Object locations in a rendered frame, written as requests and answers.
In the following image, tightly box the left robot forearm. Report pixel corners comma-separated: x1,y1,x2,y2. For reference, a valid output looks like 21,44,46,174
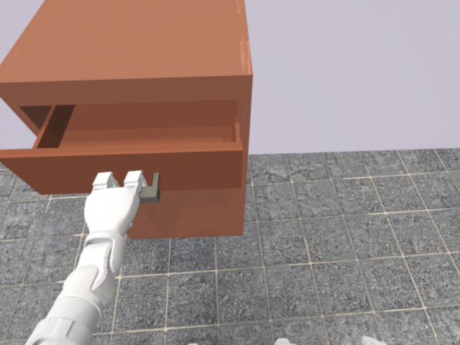
25,231,126,345

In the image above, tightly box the cabinet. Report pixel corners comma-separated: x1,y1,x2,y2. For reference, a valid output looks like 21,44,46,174
0,0,253,239

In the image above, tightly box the drawer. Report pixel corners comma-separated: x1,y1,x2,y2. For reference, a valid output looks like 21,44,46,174
0,100,243,195

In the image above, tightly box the left robot hand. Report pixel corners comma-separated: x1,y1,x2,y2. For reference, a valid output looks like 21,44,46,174
84,170,148,236

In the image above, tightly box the handle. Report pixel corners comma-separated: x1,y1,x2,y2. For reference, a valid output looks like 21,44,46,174
138,172,160,203

